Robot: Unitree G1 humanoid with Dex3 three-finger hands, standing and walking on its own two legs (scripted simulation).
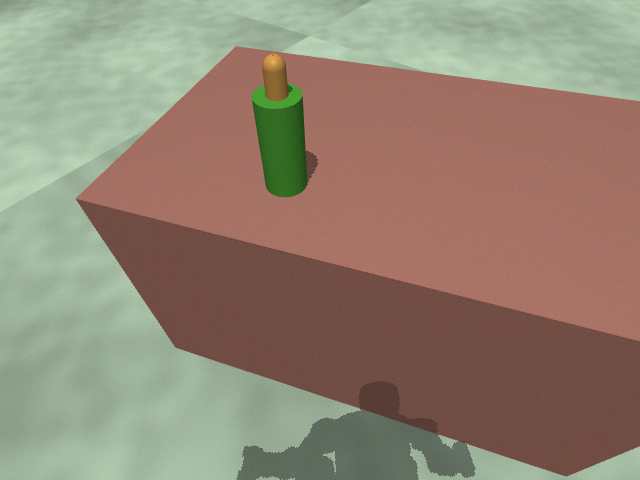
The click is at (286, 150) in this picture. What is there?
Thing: necked bottle
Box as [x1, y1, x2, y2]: [252, 54, 306, 196]
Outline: 269,54 264,58 262,63 264,84 257,88 252,94 254,115 266,187 271,193 275,195 291,196 300,192 306,185 302,93 298,87 286,82 285,63 283,59 277,54
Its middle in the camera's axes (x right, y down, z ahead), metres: -0.07 -0.22 +0.73
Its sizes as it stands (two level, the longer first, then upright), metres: 0.089 0.089 0.270
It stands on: a support 0.70 m high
